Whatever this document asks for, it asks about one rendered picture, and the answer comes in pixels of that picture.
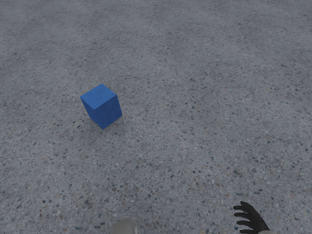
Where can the carton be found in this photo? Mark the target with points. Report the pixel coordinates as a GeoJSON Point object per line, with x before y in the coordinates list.
{"type": "Point", "coordinates": [102, 105]}

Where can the robot left shin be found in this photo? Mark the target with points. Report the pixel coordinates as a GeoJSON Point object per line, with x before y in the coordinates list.
{"type": "Point", "coordinates": [125, 218]}

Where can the right robot hand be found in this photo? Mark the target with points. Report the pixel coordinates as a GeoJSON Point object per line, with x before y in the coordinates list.
{"type": "Point", "coordinates": [255, 221]}

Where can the left robot thigh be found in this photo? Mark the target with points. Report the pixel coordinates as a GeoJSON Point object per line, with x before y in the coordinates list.
{"type": "Point", "coordinates": [125, 226]}

